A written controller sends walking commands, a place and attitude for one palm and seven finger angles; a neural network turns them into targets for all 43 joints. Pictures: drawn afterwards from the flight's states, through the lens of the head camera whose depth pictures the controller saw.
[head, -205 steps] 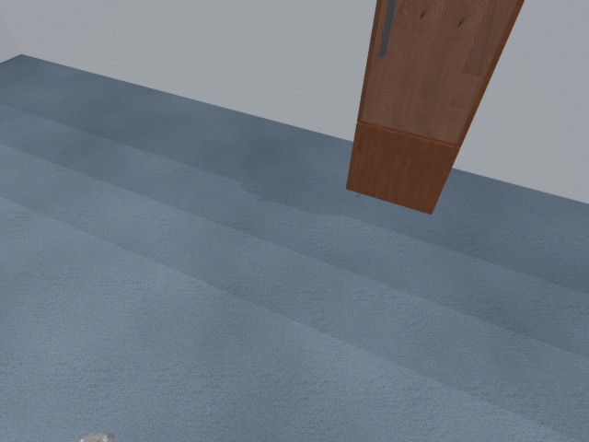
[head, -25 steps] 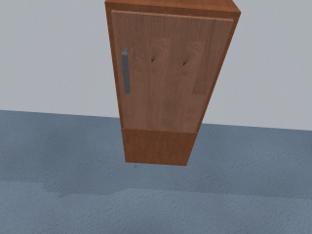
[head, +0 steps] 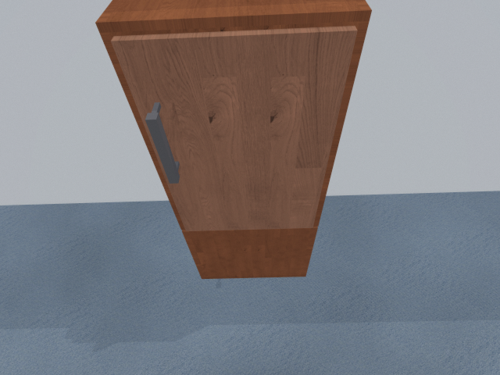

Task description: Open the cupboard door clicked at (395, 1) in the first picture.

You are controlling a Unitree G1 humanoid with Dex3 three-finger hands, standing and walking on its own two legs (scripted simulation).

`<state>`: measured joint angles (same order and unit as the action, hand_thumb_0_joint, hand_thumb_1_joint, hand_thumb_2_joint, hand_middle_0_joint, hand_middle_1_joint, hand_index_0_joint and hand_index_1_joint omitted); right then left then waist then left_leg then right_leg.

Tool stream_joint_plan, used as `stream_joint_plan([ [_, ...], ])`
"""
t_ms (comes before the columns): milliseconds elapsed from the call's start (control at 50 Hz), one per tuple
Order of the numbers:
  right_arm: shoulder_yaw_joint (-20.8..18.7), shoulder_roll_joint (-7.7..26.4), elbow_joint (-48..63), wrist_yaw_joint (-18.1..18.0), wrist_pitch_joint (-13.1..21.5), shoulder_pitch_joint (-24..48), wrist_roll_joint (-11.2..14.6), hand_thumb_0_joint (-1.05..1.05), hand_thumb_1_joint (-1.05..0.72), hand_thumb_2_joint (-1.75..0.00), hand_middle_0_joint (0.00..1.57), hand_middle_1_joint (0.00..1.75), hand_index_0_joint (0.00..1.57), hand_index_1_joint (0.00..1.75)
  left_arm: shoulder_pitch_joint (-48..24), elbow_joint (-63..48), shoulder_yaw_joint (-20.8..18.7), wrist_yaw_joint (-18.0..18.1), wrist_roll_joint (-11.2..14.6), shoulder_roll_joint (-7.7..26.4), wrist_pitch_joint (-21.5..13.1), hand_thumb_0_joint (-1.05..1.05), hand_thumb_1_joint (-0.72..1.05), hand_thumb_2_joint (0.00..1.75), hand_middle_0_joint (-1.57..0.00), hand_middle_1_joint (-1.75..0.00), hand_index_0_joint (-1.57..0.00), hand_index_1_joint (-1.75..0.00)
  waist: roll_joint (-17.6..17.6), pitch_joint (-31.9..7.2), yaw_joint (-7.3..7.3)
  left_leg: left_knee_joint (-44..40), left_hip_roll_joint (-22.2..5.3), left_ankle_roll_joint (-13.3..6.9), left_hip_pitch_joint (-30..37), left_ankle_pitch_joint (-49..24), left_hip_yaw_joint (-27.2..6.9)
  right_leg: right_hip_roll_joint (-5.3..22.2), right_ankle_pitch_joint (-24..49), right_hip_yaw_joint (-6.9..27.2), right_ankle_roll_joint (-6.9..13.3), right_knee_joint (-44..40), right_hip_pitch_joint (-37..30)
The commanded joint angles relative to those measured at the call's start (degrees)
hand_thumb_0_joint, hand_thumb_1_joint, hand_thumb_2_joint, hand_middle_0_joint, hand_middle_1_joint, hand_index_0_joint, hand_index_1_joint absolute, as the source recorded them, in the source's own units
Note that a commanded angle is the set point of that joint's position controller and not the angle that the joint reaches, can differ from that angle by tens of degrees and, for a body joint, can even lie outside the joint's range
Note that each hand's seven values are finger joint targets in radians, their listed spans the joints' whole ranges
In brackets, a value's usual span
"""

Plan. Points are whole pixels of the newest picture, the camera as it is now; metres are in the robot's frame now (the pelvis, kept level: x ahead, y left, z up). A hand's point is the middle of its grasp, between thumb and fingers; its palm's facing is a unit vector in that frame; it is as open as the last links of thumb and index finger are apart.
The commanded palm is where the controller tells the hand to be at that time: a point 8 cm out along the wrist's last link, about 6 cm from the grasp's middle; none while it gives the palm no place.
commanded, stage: come to a stop and stand still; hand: left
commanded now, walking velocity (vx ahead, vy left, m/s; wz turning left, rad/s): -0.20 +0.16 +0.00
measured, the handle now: (166, 145) +0.54 +0.19 +0.05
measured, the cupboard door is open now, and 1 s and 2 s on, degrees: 0 0 0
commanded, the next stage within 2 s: look again from close up in 0.68 s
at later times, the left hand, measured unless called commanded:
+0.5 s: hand out of the picture -0.03 +0.22 -0.17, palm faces +0.07 -0.98 -0.20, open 7.4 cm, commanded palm none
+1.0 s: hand out of the picture +0.00 +0.20 -0.16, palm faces +0.01 -0.97 -0.24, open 7.3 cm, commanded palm none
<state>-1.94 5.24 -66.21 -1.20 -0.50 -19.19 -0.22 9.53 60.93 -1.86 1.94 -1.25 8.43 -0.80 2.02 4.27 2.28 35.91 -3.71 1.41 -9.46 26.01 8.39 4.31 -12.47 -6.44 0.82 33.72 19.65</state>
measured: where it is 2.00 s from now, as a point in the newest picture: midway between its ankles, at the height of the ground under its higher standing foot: outside the picture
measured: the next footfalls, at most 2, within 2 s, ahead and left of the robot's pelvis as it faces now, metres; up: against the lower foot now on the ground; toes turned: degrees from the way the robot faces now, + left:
left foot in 0.30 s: -0.01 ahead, +0.15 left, +0.00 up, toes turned +2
right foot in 0.58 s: -0.01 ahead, -0.08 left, +0.00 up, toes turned -3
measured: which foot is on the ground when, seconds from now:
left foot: up 0.00-0.28, down 0.30-1.00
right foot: down 0.00-0.30, up 0.32-0.56, down 0.58-1.00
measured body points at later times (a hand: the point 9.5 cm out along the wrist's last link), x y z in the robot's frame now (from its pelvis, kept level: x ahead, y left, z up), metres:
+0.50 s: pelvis -0.03 +0.03 +0.01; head -0.02 +0.04 +0.46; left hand -0.03 +0.27 -0.15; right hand +0.00 -0.20 -0.14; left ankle -0.05 +0.14 -0.73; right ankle -0.04 -0.09 -0.70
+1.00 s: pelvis -0.01 +0.02 +0.01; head -0.01 +0.00 +0.46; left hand +0.00 +0.25 -0.14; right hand -0.02 -0.19 -0.17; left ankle -0.05 +0.14 -0.73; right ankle -0.05 -0.08 -0.73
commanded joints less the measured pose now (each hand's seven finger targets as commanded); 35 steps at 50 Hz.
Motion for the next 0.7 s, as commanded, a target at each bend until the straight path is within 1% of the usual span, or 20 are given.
stream_joint_plan([
  [0,-2.04,4.51,3.8,-0.92,-1.14,-2.27,0.27,0.0,-0.9,-0.9,0.2,0.3,0.2,0.3,7.19,-1.55,-2.64,1.37,-0.24,9.87,0.26,0.0,0.9,0.9,-0.2,-0.3,-0.2,-0.3,-14.1,-7.9,-3.85,21.62,0.9,-0.12,-12.03,8.47,-7.06,17.97,48.23,15.07,11.58,-9.8,-13.44],
  [40,-2.3,4.87,4.64,-0.63,-1.84,-0.88,-0.02,0.0,-0.9,-0.9,0.2,0.3,0.2,0.3,4.58,-3.46,-3.14,1.64,-0.44,10.02,0.75,0.0,0.9,0.9,-0.2,-0.3,-0.2,-0.3,-9.58,-7.8,-3.47,25.57,1.32,0.33,-13.11,5.74,-8.23,17.2,39.16,13.67,11.06,-11.03,-10.47],
  [120,-2.16,5.0,6.89,0.17,-2.24,-0.26,-0.44,0.0,-0.9,-0.9,0.2,0.3,0.2,0.3,1.2,-5.96,-3.73,1.57,-0.98,10.98,1.32,0.0,0.9,0.9,-0.2,-0.3,-0.2,-0.3,-11.25,-7.36,-2.92,18.7,1.37,0.82,-10.67,3.21,-7.2,15.53,20.57,12.33,9.51,-14.74,-5.84],
  [180,-1.88,5.25,7.76,0.41,-1.35,-1.17,-0.39,0.0,-0.9,-0.9,0.2,0.3,0.2,0.3,1.09,-6.23,-3.69,1.03,-1.13,11.11,1.64,0.0,0.9,0.9,-0.2,-0.3,-0.2,-0.3,-12.27,-7.96,-2.72,6.85,1.94,0.27,-6.69,0.05,-5.05,12.99,6.12,12.74,8.13,-15.93,-4.83],
  [220,-1.33,5.22,6.64,0.35,-0.57,-5.17,-0.42,0.0,-0.9,-0.9,0.2,0.3,0.2,0.3,-0.46,-6.32,-3.32,0.68,-0.49,10.5,2.1,0.0,0.9,0.9,-0.2,-0.3,-0.2,-0.3,-11.82,-7.27,-0.41,-7.71,2.56,-0.35,2.3,-8.6,-3.48,9.67,-6.21,10.74,4.53,-14.27,1.25],
  [240,-1.16,6.79,6.25,0.29,-0.01,-6.26,-0.56,0.0,-0.9,-0.9,0.2,0.3,0.2,0.3,-0.3,-6.38,-2.63,0.38,0.09,8.34,2.36,0.0,0.9,0.9,-0.2,-0.3,-0.2,-0.3,-5.64,-5.92,-0.06,-14.63,0.74,-0.77,4.5,-8.81,-6.36,6.24,-11.99,8.68,1.93,-10.19,4.81],
  [260,-1.56,10.23,7.38,0.22,0.55,-4.05,-1.3,0.0,-0.9,-0.9,0.2,0.3,0.2,0.3,0.91,-6.81,-1.86,-0.09,0.72,5.1,2.74,0.0,0.9,0.9,-0.2,-0.3,-0.2,-0.3,7.7,-2.73,-0.92,-23.7,-8.15,-3.53,-2.2,0.73,-19.59,0.75,-13.5,4.81,-1.41,-3.4,6.45],
  [280,-1.66,13.11,9.81,-0.11,0.47,0.78,-1.56,0.0,-0.9,-0.9,0.2,0.3,0.2,0.3,0.95,-7.19,-1.7,-0.43,0.63,3.78,2.74,0.0,0.9,0.9,-0.2,-0.3,-0.2,-0.3,11.67,1.84,-1.89,-30.57,-14.86,-7.12,-14.37,11.3,-26.62,-1.76,-10.8,2.89,-2.43,3.33,2.76],
  [300,-1.58,13.77,10.44,-0.38,0.83,5.2,-1.84,0.0,-0.9,-0.9,0.2,0.3,0.2,0.3,0.32,-6.28,-1.86,-0.63,0.04,4.47,3.19,0.0,0.9,0.9,-0.2,-0.3,-0.2,-0.3,14.18,3.67,-2.09,-33.25,-15.03,-8.24,-18.16,13.22,-28.47,-1.46,-10.21,5.53,-2.54,9.4,2.0],
  [340,-0.78,12.06,10.43,-0.9,1.14,8.65,-1.57,0.0,-0.9,-0.9,0.2,0.3,0.2,0.3,4.3,-3.96,-2.18,-1.24,-0.3,4.96,3.21,0.0,0.9,0.9,-0.2,-0.3,-0.2,-0.3,9.14,4.05,-4.45,-30.57,-11.18,-7.46,-15.15,5.29,-21.0,-2.04,-6.96,7.77,-2.36,16.69,2.72],
  [360,-0.74,11.83,10.29,-1.0,1.36,8.43,-1.37,0.0,-0.9,-0.9,0.2,0.3,0.2,0.3,6.07,-2.98,-1.97,-1.47,-0.29,4.6,2.89,0.0,0.9,0.9,-0.2,-0.3,-0.2,-0.3,7.42,3.08,-4.39,-28.84,-10.01,-7.64,-11.42,0.91,-17.96,-2.18,-6.64,7.27,-2.59,17.19,3.68],
  [380,-0.75,11.37,9.8,-1.11,1.6,6.8,-1.15,0.0,-0.9,-0.9,0.2,0.3,0.2,0.3,6.34,-2.6,-1.73,-1.69,-0.33,4.63,2.46,0.0,0.9,0.9,-0.2,-0.3,-0.2,-0.3,4.53,2.52,-3.81,-27.52,-9.45,-7.87,-6.79,-3.8,-16.53,-2.14,-6.61,6.58,-2.7,15.53,5.24],
  [440,-1.11,11.7,7.6,-1.31,1.82,1.63,-1.32,0.0,-0.9,-0.9,0.2,0.3,0.2,0.3,4.41,-2.96,-0.59,-1.61,0.02,3.48,1.41,0.0,0.9,0.9,-0.2,-0.3,-0.2,-0.3,5.09,0.04,-0.72,-23.3,-10.77,-9.56,3.49,-19.25,-16.24,-1.69,-10.77,4.81,-3.01,6.44,4.98],
  [500,-1.16,11.59,5.49,-1.47,1.83,-0.07,-0.89,0.0,-0.9,-0.9,0.2,0.3,0.2,0.3,6.73,-1.4,-0.12,-1.18,0.66,2.92,0.58,0.0,0.9,0.9,-0.2,-0.3,-0.2,-0.3,5.19,-3.16,-1.28,-15.97,-9.77,-8.67,7.56,-39.25,-14.04,-2.15,-5.13,3.64,-2.76,-7.23,-2.43],
  [520,-0.99,11.32,4.91,-1.51,1.92,-0.08,-0.54,0.0,-0.9,-0.9,0.2,0.3,0.2,0.3,9.84,0.25,-0.09,-0.96,0.76,3.52,0.12,0.0,0.9,0.9,-0.2,-0.3,-0.2,-0.3,3.54,-4.57,-2.33,-12.76,-8.0,-6.69,5.99,-39.74,-12.41,-1.7,3.32,4.05,-2.44,-14.18,-8.24],
  [540,-0.42,12.28,8.36,-0.72,2.66,6.47,0.47,0.0,-0.9,-0.9,0.2,0.3,0.2,0.3,16.45,4.16,0.15,2.0,-0.21,6.46,-1.11,0.0,0.9,0.9,-0.2,-0.3,-0.2,-0.3,0.34,-1.76,-5.35,-0.76,-6.1,-2.47,-1.16,-34.47,-8.14,3.34,18.18,11.34,-0.99,-15.8,-7.74],
  [560,0.49,7.76,10.39,0.06,1.78,3.96,-0.17,0.0,-0.9,-0.9,0.2,0.3,0.2,0.3,12.92,1.68,1.03,1.24,0.21,8.47,-1.59,0.0,0.9,0.9,-0.2,-0.3,-0.2,-0.3,-5.65,-0.35,-1.37,-3.64,-0.32,-1.32,-5.47,-5.97,-6.69,6.71,-1.56,14.92,2.1,-18.31,-4.27],
  [580,0.74,6.47,9.09,0.91,0.99,3.01,-1.11,0.0,-0.9,-0.9,0.2,0.3,0.2,0.3,11.05,0.89,0.89,0.77,-0.08,8.39,-2.32,0.0,0.9,0.9,-0.2,-0.3,-0.2,-0.3,-6.28,-2.11,-1.73,-1.13,1.04,-0.97,-3.8,-4.24,-5.25,6.82,-10.64,16.43,4.42,-18.8,-2.19],
  [620,0.92,6.59,8.17,0.9,1.55,-0.47,-1.06,0.0,-0.9,-0.9,0.2,0.3,0.2,0.3,9.42,0.11,0.71,0.89,0.23,7.2,-3.03,0.0,0.9,0.9,-0.2,-0.3,-0.2,-0.3,-7.88,-4.69,0.38,-3.15,0.71,-1.73,-3.5,-8.43,-6.75,5.7,1.38,15.52,5.55,-15.36,-4.77],
  [680,1.26,7.02,6.26,0.19,2.9,-2.35,-0.8,0.0,-0.9,-0.9,0.2,0.3,0.2,0.3,10.34,0.68,1.13,0.81,0.43,5.44,-2.91,0.0,0.9,0.9,-0.2,-0.3,-0.2,-0.3,0.96,-5.51,-0.58,-8.65,-2.26,-2.67,-0.61,-24.12,-8.91,1.51,13.89,9.26,2.88,-6.79,-7.92],
])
